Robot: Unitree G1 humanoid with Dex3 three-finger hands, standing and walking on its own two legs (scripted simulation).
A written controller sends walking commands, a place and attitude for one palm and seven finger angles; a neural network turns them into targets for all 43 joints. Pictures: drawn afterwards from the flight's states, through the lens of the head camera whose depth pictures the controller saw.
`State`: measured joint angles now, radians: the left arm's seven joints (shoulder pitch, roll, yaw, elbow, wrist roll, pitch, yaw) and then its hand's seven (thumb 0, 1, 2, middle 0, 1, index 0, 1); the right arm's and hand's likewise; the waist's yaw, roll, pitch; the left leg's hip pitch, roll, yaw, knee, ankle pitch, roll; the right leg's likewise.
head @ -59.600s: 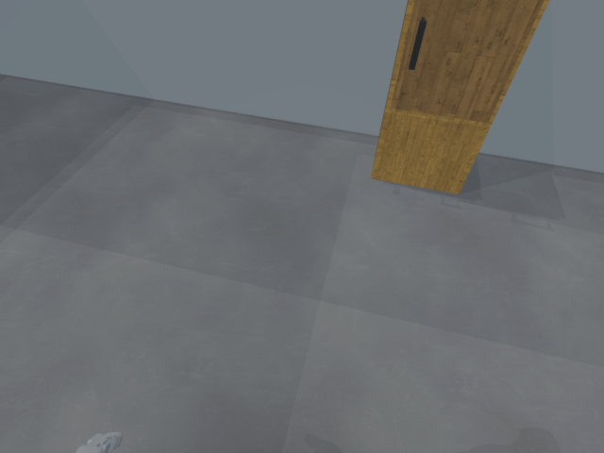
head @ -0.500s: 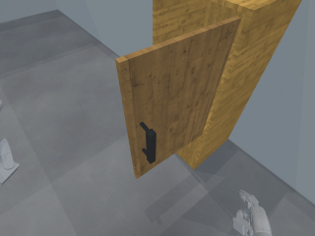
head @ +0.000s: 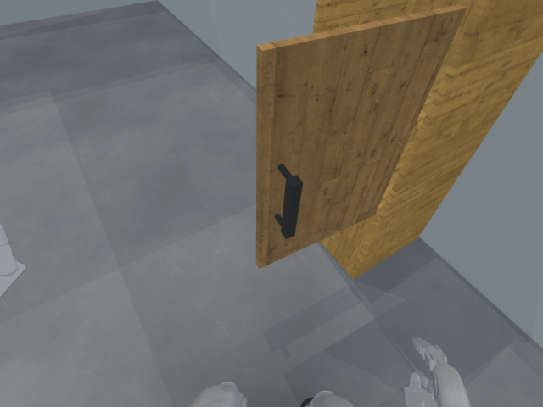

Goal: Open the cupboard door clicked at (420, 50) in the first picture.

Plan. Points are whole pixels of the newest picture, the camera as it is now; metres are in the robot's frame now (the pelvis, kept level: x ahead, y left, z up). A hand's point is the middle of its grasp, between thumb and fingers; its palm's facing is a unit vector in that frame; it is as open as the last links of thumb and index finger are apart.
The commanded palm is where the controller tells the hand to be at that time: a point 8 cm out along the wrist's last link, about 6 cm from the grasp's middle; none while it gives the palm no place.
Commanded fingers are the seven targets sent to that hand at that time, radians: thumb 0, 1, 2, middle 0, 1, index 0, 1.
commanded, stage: stop stepping back and stand still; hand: left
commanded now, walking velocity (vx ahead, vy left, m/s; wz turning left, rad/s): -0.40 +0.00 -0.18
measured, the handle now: (285, 202) +0.50 +0.01 -0.04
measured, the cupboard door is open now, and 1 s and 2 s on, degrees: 86 86 86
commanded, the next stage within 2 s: let the arm hang, fingers relaxed in 1.08 s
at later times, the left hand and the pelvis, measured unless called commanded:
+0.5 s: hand (4, 350) +0.13 +0.23 +0.20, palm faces +0.44 -0.78 -0.45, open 7.4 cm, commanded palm +0.07 +0.26 +0.20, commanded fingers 0.00 0.90 0.90 -0.20 -0.30 -0.20 -0.30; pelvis -0.09 -0.03 +0.02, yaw -4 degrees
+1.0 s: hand (13, 391) +0.10 +0.22 +0.18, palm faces +0.36 -0.81 -0.46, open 7.4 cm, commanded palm +0.04 +0.26 +0.20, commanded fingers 0.00 0.90 0.90 -0.20 -0.30 -0.20 -0.30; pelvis -0.14 -0.02 +0.01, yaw -8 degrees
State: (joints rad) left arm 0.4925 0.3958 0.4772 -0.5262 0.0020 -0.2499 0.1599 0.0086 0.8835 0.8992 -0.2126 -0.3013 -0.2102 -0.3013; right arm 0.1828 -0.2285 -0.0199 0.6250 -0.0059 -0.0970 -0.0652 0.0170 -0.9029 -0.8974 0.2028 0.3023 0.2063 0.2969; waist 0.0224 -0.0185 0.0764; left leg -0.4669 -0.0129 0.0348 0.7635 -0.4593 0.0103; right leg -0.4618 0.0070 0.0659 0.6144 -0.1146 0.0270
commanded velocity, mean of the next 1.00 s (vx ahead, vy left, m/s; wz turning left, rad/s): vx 0.09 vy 0.05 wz -0.02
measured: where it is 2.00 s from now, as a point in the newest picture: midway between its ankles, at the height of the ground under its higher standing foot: outside the picture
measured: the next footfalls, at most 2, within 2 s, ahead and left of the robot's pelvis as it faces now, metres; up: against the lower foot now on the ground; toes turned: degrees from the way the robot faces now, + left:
right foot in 0.30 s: -0.15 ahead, -0.11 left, +0.00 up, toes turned -6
left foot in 0.48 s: -0.06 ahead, +0.08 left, +0.00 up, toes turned -5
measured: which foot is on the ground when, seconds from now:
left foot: down 0.00-0.30, up 0.32-0.46, down 0.48-1.00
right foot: down 0.00-0.02, up 0.04-0.28, down 0.30-1.00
